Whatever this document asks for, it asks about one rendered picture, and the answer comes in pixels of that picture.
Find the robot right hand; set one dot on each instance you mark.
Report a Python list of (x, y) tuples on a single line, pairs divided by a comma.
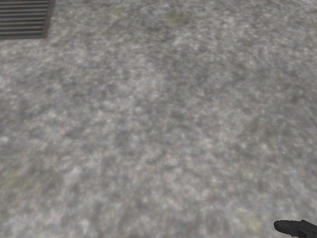
[(300, 229)]

